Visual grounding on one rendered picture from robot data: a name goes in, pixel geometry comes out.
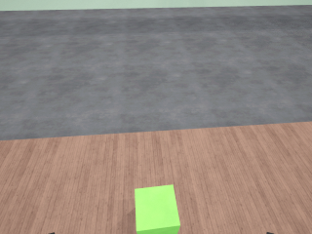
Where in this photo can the carton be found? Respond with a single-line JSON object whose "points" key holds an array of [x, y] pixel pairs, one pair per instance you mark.
{"points": [[156, 210]]}

